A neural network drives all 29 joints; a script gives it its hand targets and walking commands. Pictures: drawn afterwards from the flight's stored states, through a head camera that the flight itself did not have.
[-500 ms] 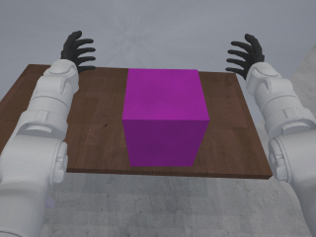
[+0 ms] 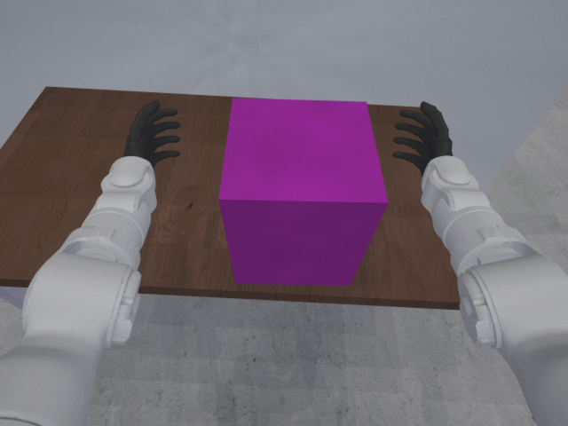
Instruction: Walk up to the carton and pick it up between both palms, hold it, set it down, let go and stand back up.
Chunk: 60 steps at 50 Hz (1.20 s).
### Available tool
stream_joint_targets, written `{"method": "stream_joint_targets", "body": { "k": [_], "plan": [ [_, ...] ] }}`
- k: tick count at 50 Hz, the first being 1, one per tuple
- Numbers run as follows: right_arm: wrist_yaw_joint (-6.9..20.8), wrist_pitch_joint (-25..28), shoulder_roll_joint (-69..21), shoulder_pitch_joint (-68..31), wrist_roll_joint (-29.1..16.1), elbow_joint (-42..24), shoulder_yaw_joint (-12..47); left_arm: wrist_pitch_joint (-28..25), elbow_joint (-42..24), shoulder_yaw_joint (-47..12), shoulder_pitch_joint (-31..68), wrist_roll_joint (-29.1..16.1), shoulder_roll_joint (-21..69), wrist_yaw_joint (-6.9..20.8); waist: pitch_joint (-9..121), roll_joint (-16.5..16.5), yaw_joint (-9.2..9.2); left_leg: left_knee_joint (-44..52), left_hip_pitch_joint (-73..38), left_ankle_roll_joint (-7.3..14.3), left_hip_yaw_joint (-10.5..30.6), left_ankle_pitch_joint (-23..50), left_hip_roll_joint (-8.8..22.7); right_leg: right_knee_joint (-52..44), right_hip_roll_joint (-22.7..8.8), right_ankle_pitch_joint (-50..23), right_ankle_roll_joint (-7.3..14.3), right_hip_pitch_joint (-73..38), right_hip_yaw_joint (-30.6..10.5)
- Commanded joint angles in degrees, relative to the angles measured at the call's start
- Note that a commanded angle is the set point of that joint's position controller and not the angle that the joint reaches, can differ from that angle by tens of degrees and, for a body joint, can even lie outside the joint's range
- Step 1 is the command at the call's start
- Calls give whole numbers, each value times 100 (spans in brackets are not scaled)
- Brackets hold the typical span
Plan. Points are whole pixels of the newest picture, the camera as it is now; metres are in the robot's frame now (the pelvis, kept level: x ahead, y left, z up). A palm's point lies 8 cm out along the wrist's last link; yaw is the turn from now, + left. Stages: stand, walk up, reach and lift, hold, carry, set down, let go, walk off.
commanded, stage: reach and lift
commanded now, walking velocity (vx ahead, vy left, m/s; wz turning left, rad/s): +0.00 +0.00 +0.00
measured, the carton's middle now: (296, 199) +0.47 -0.01 +0.00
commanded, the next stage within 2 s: none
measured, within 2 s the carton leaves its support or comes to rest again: neither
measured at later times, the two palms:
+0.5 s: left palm (159, 175) +0.47 +0.20 +0.06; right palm (413, 175) +0.46 -0.19 +0.07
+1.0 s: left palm (194, 172) +0.47 +0.15 +0.07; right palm (398, 177) +0.45 -0.16 +0.08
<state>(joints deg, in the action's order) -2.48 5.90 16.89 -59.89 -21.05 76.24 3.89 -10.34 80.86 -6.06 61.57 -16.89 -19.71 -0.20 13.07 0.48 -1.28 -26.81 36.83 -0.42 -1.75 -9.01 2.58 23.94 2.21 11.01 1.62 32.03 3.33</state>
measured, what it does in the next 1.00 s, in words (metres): stands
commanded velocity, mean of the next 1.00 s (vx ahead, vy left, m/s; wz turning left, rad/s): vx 0.00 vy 0.00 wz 0.00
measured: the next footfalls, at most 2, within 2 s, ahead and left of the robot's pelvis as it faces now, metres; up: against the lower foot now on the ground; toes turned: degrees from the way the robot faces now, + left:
none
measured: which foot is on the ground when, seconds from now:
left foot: down 0.00-1.00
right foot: down 0.00-1.00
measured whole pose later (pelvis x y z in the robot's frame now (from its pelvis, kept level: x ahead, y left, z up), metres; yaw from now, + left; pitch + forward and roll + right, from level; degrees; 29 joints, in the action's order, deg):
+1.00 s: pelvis +0.00 +0.01 +0.00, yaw -2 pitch +23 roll -1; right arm -6.3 13.6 8.2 -59.1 -6.4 75.9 -9.6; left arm -17.4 81.9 12.5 62.6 2.1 -8.9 -4.6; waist 12.8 1.4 -1.0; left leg -28.1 41.7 0.5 -3.8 -9.4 2.6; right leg 25.8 2.0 10.9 0.9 37.9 1.2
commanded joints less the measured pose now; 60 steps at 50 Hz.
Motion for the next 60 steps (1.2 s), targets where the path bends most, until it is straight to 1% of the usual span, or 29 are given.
{"method": "stream_joint_targets", "body": {
  "k": [1,4,7,10,12,15,17,19,22,26,30,35,38,41,43,46,48,51,56,60],
  "plan": [
    [-48,395,934,-2209,-34,-352,-26,-433,-200,101,2452,59,-642,16,3302,-182,-117,-470,-2414,-194,153,1833,-67,124,-158,-2087,-341,-332,-75],
    [-34,552,842,-2093,-192,-119,158,-599,139,143,2298,150,-611,33,3119,-118,-38,-489,-2109,-160,153,1822,-85,209,-170,-2006,-365,-257,-89],
    [24,706,756,-2013,-335,7,316,-761,327,139,2243,187,-565,29,2983,-134,35,-529,-1960,-138,158,1777,-86,262,-165,-1739,-356,24,-67],
    [89,846,701,-2015,-395,21,390,-929,401,89,2295,148,-524,13,3004,-175,86,-603,-1871,-128,148,1704,-78,326,-164,-1441,-330,367,-31],
    [117,919,672,-2090,-402,-101,403,-1038,371,46,2401,71,-525,-2,3201,-178,120,-657,-1765,-115,118,1651,-81,409,-175,-1367,-336,450,-24],
    [117,992,672,-2231,-349,-340,344,-1145,176,-2,2620,-46,-509,-35,3748,-203,122,-757,-1692,-144,57,1707,-85,571,-175,-1573,-361,354,-17],
    [91,1029,735,-2267,-278,-399,236,-1150,-29,8,2721,-52,-450,-59,4141,-288,70,-860,-1858,-229,33,1940,-74,647,-140,-1877,-357,323,8],
    [52,1063,812,-2220,-197,-271,135,-1106,-87,81,2651,36,-391,-64,4278,-343,10,-979,-2094,-316,36,2216,-59,660,-91,-2132,-337,403,29],
    [-21,1132,869,-2140,-99,-80,6,-1062,-27,212,2454,205,-305,-46,4152,-335,-26,-1044,-2181,-366,42,2412,-61,614,-54,-2289,-323,462,16],
    [-53,1174,774,-2087,-71,-9,-9,-1034,21,362,2281,376,-234,-58,3882,-242,25,-995,-2118,-344,55,2438,-68,558,-44,-2267,-334,377,4],
    [-9,1121,433,-2098,-29,-76,22,-1062,1,413,2286,464,-4,-101,3583,-200,98,-911,-1965,-273,86,2235,-56,499,-99,-1844,-309,500,-15],
    [13,1037,73,-2163,341,-120,-241,-1128,3,663,2418,716,230,-162,3391,-136,102,-803,-1840,-193,92,1903,-38,443,-194,-1462,-249,531,-73],
    [-80,1048,-28,-2175,727,-210,-588,-1137,-51,956,2473,983,282,-242,3458,-105,62,-725,-1780,-188,51,1800,-43,400,-210,-1542,-239,293,-140],
    [-236,1051,-206,-2137,1194,-383,-1005,-1089,-206,1308,2489,1361,402,-332,3520,-119,16,-611,-1771,-204,-18,1788,-73,335,-194,-1778,-244,-100,-190],
    [-271,995,-453,-2047,1389,-500,-1154,-1008,-350,1579,2434,1663,529,-358,3484,-152,91,-510,-1943,-188,-69,1866,-82,282,-162,-1868,-235,-309,-171],
    [-299,925,-523,-1902,1489,-708,-1276,-847,-565,1876,2342,1953,534,-436,3518,-240,192,-385,-2092,-224,-127,2065,-90,203,-108,-2001,-224,-612,-159],
    [-295,874,-650,-1916,1591,-905,-1366,-792,-646,1959,2338,2032,654,-466,3510,-249,200,-351,-2148,-231,-146,2119,-79,170,-96,-2071,-227,-710,-159],
    [-268,830,-760,-1894,1786,-973,-1478,-774,-648,2085,2264,2123,734,-458,3331,-164,196,-297,-2189,-182,-167,2046,-79,129,-99,-2046,-229,-818,-173],
    [-230,794,-994,-1819,2053,-973,-1633,-789,-590,2248,2115,2259,890,-427,3055,-46,186,-273,-2271,-134,-167,2138,-63,72,-107,-2099,-235,-919,-190],
    [-188,816,-1268,-1740,2331,-987,-1811,-817,-700,2439,2060,2473,1064,-365,2929,-36,171,-231,-2348,-117,-196,2262,-73,53,-128,-2315,-258,-1103,-190]
  ]
}}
